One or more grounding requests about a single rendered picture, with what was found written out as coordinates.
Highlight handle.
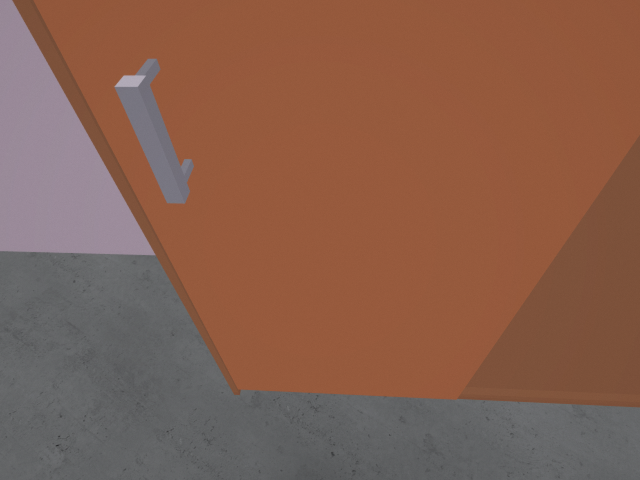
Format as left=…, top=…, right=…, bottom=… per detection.
left=115, top=59, right=194, bottom=204

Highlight wardrobe door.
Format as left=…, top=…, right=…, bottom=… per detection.
left=33, top=0, right=640, bottom=400
left=466, top=135, right=640, bottom=395

